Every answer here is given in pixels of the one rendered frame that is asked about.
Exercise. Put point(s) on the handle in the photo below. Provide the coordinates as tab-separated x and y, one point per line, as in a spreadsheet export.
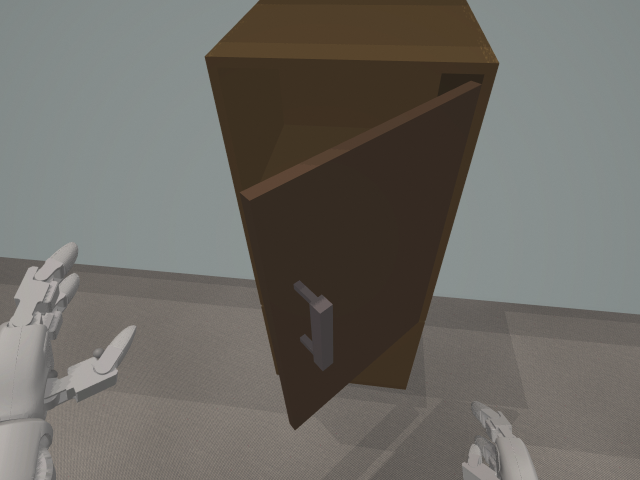
321	315

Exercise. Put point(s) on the robot right hand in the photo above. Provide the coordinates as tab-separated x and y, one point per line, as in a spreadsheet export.
508	459

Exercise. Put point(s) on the robot left forearm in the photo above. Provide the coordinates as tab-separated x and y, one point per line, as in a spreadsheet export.
24	454

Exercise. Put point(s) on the robot left hand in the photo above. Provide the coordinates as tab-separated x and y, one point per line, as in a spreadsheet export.
26	356

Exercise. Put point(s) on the cupboard door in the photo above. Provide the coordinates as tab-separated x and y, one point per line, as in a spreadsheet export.
360	224

